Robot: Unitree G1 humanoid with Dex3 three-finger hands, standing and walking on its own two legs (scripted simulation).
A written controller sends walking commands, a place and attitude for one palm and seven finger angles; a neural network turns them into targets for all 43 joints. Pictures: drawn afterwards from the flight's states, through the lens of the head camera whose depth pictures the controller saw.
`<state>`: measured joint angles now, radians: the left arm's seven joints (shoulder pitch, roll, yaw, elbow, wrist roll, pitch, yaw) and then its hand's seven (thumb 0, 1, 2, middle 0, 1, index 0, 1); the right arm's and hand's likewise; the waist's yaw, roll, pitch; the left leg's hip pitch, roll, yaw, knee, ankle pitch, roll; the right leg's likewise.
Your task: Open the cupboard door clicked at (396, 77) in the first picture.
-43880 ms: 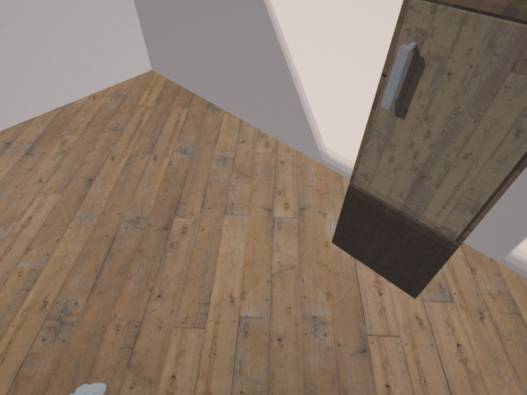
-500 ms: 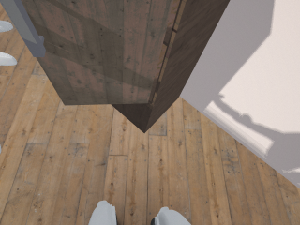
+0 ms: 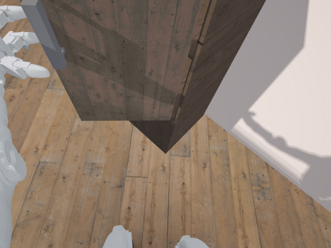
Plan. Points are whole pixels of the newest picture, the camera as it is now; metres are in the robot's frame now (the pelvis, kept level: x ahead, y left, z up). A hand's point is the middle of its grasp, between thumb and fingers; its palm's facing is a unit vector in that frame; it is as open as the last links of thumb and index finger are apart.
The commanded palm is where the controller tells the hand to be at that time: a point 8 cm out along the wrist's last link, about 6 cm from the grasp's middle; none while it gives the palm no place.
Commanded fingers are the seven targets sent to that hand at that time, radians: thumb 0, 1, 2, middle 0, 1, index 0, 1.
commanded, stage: slide the fingers in behind the handle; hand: left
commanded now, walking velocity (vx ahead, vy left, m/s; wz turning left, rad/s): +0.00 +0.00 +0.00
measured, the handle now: (49, 32) +0.57 +0.22 +0.14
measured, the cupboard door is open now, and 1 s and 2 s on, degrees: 46 46 46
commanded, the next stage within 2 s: close the thumb around the handle in 1.12 s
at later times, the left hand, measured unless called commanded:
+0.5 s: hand (46, 47) +0.52 +0.22 +0.14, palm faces +0.02 -1.00 +0.01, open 14.0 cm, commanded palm +0.50 +0.26 +0.14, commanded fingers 0.00 -0.50 0.30 -0.30 -1.20 -0.30 -1.20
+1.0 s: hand (56, 48) +0.52 +0.20 +0.14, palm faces +0.02 -1.00 +0.02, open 14.0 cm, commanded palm +0.50 +0.24 +0.14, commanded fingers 0.00 -0.50 0.30 -0.30 -1.20 -0.30 -1.20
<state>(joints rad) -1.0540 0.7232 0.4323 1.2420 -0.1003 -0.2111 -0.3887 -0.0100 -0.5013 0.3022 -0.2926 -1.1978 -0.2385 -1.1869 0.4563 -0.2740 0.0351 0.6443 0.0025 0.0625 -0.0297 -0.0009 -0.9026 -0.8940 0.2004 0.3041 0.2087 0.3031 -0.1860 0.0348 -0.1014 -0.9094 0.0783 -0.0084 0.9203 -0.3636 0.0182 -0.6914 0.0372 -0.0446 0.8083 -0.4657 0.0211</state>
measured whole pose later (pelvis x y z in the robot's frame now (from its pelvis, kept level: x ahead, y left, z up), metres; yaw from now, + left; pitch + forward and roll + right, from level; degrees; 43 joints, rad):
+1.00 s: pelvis +0.00 -0.02 +0.00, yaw +0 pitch +18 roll -4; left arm -1.03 0.62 0.42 1.25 -0.09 -0.24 -0.30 -0.01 -0.50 0.30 -0.29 -1.20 -0.30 -1.21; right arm 0.43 -0.27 0.02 0.65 0.01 0.05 -0.02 0.00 -0.90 -0.89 0.20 0.30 0.21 0.30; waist -0.19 0.04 -0.10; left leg -0.86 0.08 0.00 0.90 -0.36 0.00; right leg -0.66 0.04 -0.04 0.82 -0.47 0.00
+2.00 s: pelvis +0.00 -0.01 +0.00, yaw +0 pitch +18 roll -4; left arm -1.02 0.61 0.42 1.24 -0.09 -0.25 -0.29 0.01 0.71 0.80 -0.34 -1.34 -0.38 -1.35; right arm 0.43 -0.28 0.02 0.65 0.01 0.04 -0.02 0.00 -0.90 -0.89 0.20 0.30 0.21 0.30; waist -0.19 0.04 -0.10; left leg -0.86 0.08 0.00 0.90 -0.36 0.00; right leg -0.66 0.04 -0.03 0.82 -0.47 0.01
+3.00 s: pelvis +0.01 -0.05 +0.03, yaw +2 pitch +2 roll +0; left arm 0.08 -0.06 -0.08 -0.07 -0.05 0.06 0.41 -0.01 0.63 0.70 -0.34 -1.33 -0.36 -1.33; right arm 0.16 -0.18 0.04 0.53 -0.02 0.09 0.00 0.01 -0.90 -0.89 0.20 0.30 0.21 0.30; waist -0.01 0.04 -0.11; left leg -0.40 0.05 0.01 0.67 -0.30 -0.04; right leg -0.24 0.01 -0.03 0.67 -0.46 -0.03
